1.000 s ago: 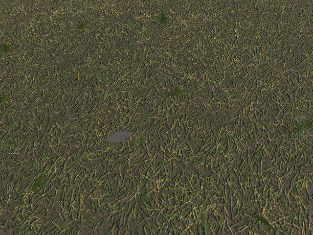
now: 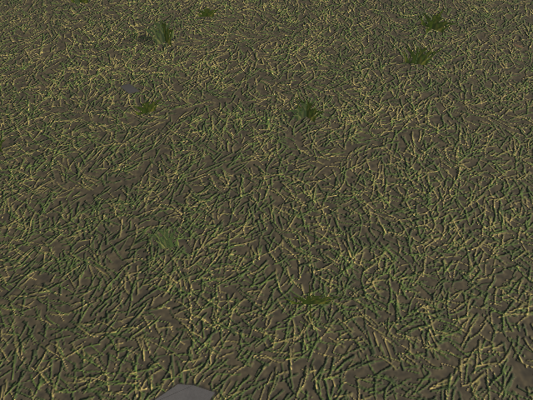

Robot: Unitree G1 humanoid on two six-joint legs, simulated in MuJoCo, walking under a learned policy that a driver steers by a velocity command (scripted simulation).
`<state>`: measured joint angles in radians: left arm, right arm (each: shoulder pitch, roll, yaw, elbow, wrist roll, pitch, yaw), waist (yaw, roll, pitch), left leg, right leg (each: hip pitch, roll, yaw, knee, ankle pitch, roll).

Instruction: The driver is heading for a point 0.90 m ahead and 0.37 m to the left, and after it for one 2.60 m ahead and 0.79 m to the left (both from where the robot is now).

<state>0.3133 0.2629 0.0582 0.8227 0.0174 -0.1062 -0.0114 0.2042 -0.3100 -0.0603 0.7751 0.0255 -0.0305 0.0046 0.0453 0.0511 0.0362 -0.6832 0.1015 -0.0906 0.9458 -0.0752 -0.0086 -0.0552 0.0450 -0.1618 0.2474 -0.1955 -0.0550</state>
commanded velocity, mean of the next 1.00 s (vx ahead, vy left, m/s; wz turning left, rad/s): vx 0.50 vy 0.00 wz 0.56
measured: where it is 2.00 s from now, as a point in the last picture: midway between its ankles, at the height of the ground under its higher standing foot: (167, 290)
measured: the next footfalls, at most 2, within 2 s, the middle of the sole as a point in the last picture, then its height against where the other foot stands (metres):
left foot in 0.24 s outside the picture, level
right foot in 0.72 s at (287, 348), level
